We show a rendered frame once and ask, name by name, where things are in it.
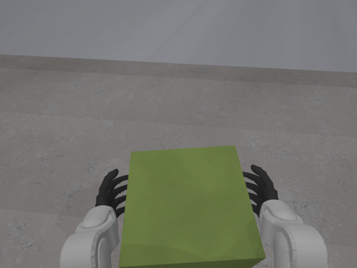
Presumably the robot right forearm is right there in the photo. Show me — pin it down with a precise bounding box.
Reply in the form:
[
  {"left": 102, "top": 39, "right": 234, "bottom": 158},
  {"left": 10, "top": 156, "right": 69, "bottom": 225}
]
[{"left": 259, "top": 199, "right": 328, "bottom": 268}]

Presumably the left robot hand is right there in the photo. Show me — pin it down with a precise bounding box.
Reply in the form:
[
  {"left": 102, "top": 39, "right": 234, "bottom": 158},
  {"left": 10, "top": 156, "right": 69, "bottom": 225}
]
[{"left": 95, "top": 169, "right": 128, "bottom": 218}]

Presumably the right robot hand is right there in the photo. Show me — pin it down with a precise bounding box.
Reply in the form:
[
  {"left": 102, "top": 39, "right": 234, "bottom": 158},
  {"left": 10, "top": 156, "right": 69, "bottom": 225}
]
[{"left": 242, "top": 165, "right": 278, "bottom": 217}]

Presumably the carton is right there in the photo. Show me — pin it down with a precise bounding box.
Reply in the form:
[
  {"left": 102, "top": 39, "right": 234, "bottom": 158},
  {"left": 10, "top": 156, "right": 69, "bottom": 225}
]
[{"left": 119, "top": 145, "right": 266, "bottom": 268}]

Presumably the robot left forearm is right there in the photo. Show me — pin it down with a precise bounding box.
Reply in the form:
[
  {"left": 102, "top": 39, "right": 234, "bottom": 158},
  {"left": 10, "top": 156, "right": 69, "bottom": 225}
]
[{"left": 60, "top": 205, "right": 119, "bottom": 268}]

